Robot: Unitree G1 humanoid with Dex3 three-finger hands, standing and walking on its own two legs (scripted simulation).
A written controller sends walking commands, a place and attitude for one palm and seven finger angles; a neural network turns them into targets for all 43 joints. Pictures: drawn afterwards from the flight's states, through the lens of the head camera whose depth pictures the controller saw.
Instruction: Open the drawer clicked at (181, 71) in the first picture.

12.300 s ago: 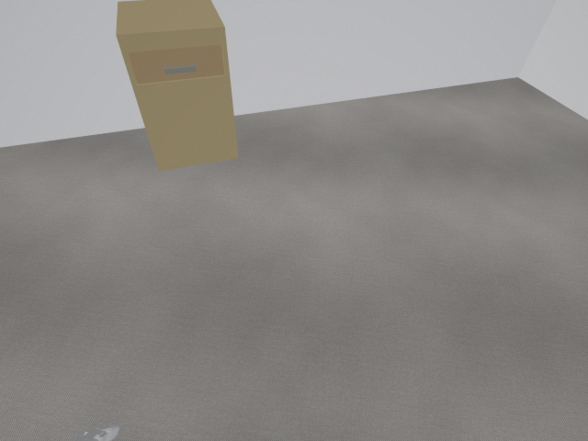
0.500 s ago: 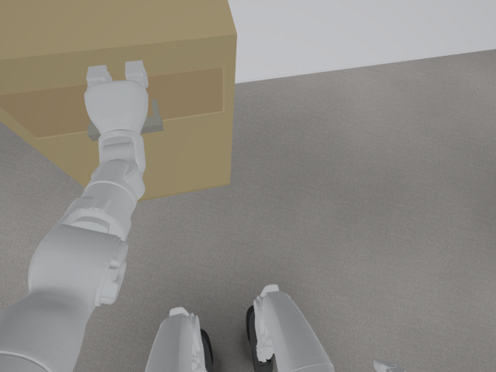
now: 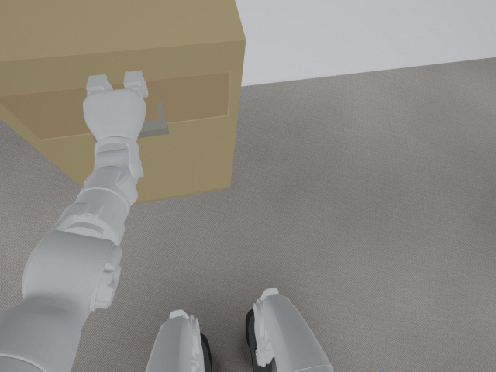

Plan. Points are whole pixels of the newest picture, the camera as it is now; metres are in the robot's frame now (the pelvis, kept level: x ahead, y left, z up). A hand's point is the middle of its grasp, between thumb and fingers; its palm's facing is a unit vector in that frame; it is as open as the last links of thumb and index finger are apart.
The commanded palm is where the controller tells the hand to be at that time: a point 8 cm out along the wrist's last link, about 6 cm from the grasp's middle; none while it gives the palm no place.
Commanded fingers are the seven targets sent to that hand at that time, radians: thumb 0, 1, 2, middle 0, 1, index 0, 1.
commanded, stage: move the hooked fingers above the handle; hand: left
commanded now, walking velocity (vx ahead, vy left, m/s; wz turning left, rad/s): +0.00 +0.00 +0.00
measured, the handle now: (131, 121) +0.58 +0.14 -0.09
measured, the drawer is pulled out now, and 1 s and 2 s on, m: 0.00 0.00 0.00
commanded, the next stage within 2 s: none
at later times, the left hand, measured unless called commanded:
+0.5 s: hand (135, 128) +0.53 +0.12 -0.04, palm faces -0.02 -0.07 -1.00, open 13.9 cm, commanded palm +0.50 +0.13 +0.02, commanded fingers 0.00 -0.50 0.30 -0.30 -1.20 -0.30 -1.20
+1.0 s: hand (138, 126) +0.52 +0.12 -0.03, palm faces -0.04 -0.07 -1.00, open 13.9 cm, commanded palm +0.50 +0.13 +0.02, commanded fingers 0.00 -0.50 0.30 -0.30 -1.20 -0.30 -1.20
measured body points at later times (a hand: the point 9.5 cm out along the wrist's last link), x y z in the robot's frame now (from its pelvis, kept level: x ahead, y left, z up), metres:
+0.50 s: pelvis +0.01 +0.00 +0.01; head +0.18 +0.01 +0.43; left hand +0.52 +0.12 +0.02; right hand +0.02 -0.26 -0.12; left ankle +0.01 +0.09 -0.61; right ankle +0.05 -0.10 -0.61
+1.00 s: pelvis +0.01 -0.01 +0.01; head +0.16 +0.00 +0.43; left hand +0.52 +0.12 +0.03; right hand +0.03 -0.27 -0.11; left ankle +0.01 +0.09 -0.61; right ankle +0.05 -0.10 -0.61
